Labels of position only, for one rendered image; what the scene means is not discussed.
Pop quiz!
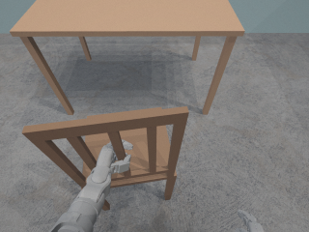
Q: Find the left robot hand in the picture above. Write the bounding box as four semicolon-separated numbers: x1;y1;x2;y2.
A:
96;139;133;174

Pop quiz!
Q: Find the right robot hand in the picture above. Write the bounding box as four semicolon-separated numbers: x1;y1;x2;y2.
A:
235;210;265;232

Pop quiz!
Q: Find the chair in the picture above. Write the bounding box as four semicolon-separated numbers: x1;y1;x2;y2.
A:
22;106;189;211

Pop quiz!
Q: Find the table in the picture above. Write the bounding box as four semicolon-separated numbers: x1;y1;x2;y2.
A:
9;0;245;115

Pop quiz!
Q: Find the robot left forearm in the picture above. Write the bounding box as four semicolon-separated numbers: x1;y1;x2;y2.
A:
49;165;112;232

